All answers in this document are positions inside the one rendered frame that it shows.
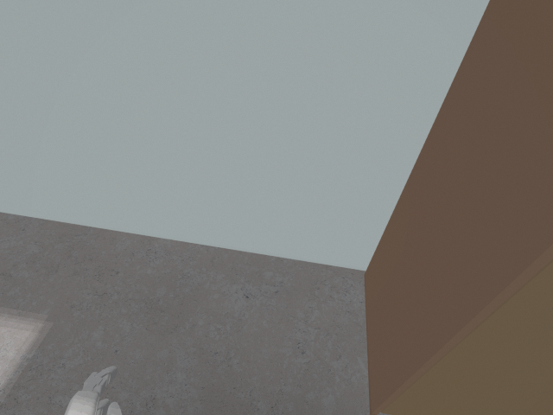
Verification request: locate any wardrobe door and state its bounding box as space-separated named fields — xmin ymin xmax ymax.
xmin=381 ymin=259 xmax=553 ymax=415

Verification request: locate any robot left hand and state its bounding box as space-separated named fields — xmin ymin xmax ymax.
xmin=64 ymin=366 xmax=122 ymax=415

